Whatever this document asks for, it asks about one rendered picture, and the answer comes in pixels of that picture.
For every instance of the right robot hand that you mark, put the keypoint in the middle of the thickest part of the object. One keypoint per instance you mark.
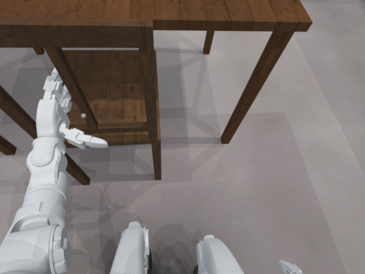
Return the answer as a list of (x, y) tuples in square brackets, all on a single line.
[(288, 268)]

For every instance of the left robot forearm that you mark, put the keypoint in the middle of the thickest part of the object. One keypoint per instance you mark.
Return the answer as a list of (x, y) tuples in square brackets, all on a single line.
[(47, 190)]

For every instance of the right robot shin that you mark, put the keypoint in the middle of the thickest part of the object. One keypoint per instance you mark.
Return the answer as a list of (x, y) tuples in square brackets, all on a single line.
[(199, 270)]

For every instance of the table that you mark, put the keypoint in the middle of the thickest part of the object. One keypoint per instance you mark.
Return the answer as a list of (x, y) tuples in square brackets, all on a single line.
[(282, 17)]

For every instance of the chair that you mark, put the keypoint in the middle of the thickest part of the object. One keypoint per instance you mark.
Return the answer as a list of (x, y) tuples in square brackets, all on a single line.
[(116, 89)]

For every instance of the left robot thigh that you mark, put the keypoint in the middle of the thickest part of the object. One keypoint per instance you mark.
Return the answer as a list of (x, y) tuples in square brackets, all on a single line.
[(132, 249)]

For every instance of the left robot hand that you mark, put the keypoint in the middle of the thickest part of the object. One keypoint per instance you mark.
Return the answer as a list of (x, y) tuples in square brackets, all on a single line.
[(52, 111)]

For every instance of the left robot upper arm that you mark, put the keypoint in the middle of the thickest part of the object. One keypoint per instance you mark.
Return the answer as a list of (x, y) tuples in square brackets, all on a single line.
[(42, 250)]

